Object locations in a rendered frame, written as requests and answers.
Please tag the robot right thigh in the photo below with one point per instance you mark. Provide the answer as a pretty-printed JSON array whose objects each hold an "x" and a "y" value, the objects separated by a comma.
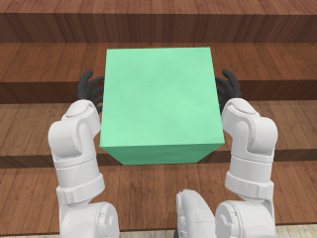
[{"x": 199, "y": 219}]

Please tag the robot right forearm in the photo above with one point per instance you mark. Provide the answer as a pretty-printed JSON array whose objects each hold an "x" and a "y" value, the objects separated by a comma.
[{"x": 254, "y": 138}]

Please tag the left robot upper arm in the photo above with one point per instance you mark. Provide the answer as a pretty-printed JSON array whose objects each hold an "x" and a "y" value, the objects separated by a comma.
[{"x": 92, "y": 220}]

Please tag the robot left forearm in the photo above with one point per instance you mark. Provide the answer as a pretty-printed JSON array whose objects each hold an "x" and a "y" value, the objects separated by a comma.
[{"x": 74, "y": 156}]

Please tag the right robot upper arm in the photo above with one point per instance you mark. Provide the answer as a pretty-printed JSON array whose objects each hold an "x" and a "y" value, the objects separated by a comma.
[{"x": 244, "y": 219}]

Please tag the left robot hand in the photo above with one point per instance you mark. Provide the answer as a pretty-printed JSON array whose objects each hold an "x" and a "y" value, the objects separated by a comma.
[{"x": 84, "y": 91}]

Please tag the carton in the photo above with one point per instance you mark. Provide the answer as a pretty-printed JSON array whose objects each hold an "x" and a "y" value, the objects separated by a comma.
[{"x": 160, "y": 106}]

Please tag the right robot hand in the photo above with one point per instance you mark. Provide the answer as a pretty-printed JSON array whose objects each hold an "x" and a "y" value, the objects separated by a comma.
[{"x": 232, "y": 88}]

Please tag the robot right shin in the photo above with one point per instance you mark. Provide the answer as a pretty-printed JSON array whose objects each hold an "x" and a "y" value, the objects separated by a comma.
[{"x": 181, "y": 225}]

